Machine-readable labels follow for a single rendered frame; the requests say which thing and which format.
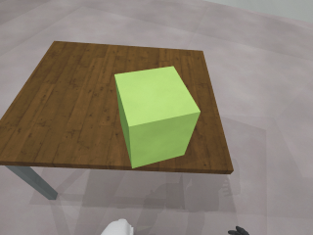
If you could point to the robot left thigh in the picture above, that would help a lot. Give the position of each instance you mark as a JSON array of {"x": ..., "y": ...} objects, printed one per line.
[{"x": 119, "y": 227}]

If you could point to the table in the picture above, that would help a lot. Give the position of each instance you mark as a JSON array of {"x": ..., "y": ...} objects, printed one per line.
[{"x": 67, "y": 115}]

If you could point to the carton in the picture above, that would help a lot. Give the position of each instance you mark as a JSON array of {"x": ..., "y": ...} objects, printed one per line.
[{"x": 157, "y": 114}]

